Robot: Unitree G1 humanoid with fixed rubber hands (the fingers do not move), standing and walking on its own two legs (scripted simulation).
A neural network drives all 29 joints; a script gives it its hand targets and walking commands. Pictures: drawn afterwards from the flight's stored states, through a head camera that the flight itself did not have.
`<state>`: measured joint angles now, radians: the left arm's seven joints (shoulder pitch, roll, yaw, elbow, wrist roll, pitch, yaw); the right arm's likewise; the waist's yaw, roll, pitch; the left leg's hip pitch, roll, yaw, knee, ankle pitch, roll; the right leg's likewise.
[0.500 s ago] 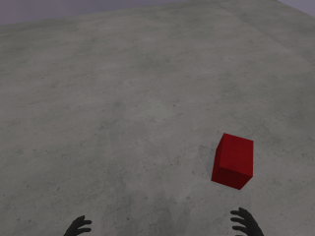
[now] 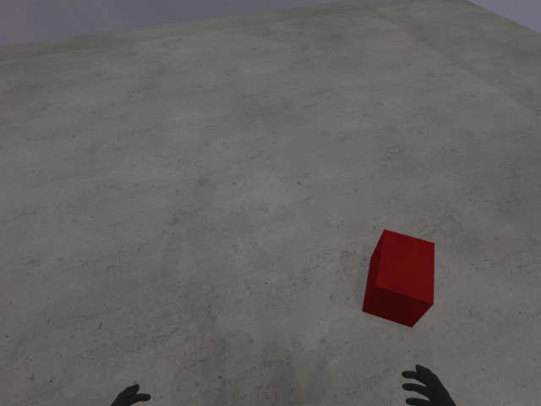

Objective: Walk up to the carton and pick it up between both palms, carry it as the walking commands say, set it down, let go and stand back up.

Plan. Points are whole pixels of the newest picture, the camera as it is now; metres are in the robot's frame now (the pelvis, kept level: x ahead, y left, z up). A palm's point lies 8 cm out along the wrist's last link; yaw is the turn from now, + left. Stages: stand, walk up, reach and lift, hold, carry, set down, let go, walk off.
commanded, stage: stand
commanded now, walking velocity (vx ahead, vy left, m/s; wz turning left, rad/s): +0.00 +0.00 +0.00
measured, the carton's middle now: (397, 277) +0.67 -0.47 -0.65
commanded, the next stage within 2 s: walk up in 0.36 s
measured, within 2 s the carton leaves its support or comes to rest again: neither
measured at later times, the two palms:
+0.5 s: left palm out of the picture +0.07 +0.25 -0.12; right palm out of the picture +0.10 -0.25 -0.10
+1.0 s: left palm (163, 404) +0.15 +0.17 -0.10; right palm out of the picture +0.03 -0.42 -0.11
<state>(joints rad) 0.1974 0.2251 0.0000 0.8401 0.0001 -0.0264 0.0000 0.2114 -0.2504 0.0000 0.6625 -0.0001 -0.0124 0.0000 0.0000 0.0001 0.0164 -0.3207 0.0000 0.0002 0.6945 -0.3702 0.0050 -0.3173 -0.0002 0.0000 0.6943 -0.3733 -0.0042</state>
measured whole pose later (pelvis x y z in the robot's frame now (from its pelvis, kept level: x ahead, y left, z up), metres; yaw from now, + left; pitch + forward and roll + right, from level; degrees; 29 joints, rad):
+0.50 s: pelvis -0.02 +0.00 +0.00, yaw +0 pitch -2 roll +0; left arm 0.20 0.23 0.00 0.93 0.00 -0.03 0.00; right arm 0.21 -0.26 0.00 0.76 0.00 -0.01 0.00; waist 0.00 0.00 0.02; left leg -0.32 0.00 0.00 0.69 -0.34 0.01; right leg -0.32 0.00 0.00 0.69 -0.35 0.00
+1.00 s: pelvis +0.02 -0.10 -0.02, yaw -14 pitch -3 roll +2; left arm 0.28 0.37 0.01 0.83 0.00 -0.01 -0.09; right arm 0.30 -0.42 -0.01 0.77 0.00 -0.07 -0.01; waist 0.00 0.01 0.04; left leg -0.43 0.10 0.08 1.11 -0.46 0.03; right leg -0.44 -0.01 0.00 0.83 -0.35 -0.04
